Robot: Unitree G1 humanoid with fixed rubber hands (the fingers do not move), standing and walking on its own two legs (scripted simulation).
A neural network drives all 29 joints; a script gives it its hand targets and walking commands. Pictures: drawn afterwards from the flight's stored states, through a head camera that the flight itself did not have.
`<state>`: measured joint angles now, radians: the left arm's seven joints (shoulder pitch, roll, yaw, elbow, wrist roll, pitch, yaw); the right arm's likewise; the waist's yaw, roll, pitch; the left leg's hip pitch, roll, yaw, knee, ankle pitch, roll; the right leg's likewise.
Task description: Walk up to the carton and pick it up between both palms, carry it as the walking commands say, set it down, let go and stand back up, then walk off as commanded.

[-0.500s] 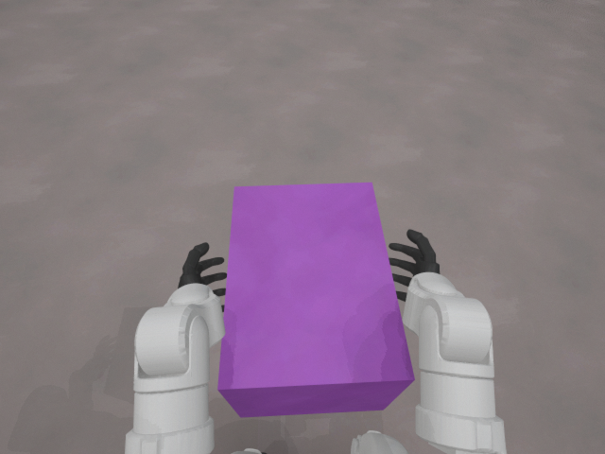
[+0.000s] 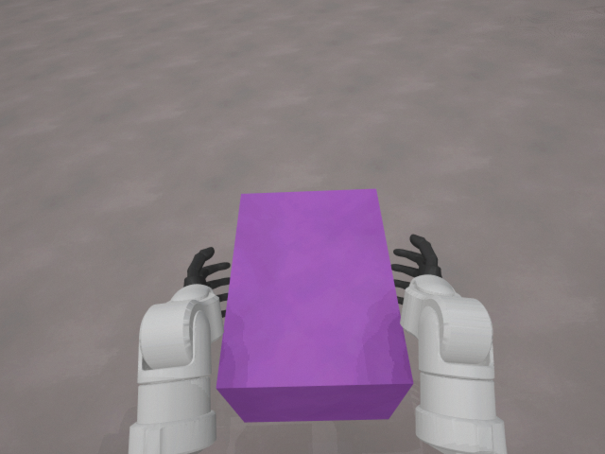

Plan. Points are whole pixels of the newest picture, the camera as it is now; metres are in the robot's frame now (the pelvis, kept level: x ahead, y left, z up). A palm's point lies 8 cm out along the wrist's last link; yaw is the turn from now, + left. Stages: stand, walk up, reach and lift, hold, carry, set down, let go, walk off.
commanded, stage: carry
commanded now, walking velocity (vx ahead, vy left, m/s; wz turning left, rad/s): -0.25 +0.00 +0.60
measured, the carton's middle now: (312, 302) +0.34 -0.01 +0.01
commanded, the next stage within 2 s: none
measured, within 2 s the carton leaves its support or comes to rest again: neither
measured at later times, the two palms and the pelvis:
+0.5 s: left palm out of the picture +0.04 +0.27 +0.06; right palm (291, 436) +0.15 +0.01 +0.07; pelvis -0.19 +0.03 -0.02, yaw +17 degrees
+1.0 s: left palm out of the picture -0.20 +0.25 +0.06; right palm out of the picture -0.05 +0.02 +0.07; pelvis -0.37 -0.03 -0.02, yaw +36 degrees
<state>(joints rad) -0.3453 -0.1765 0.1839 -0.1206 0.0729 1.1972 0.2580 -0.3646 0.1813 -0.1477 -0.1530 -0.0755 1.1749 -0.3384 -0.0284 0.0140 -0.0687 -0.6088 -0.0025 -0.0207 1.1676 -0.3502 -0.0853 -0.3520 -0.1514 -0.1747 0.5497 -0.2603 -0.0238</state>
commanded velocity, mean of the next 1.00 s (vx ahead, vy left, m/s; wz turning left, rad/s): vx -0.25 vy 0.00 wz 0.60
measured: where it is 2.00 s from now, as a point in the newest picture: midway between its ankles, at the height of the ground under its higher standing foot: outside the picture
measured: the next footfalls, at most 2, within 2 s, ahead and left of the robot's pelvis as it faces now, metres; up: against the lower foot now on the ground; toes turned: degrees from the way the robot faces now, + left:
left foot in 0.16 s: -0.08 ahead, +0.18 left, +0.00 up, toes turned +14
right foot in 0.60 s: -0.21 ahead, -0.08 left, +0.00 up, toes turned +14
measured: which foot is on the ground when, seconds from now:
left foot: up 0.00-0.14, down 0.16-0.60, up 0.62-1.00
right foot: down 0.00-0.16, up 0.18-0.58, down 0.60-1.00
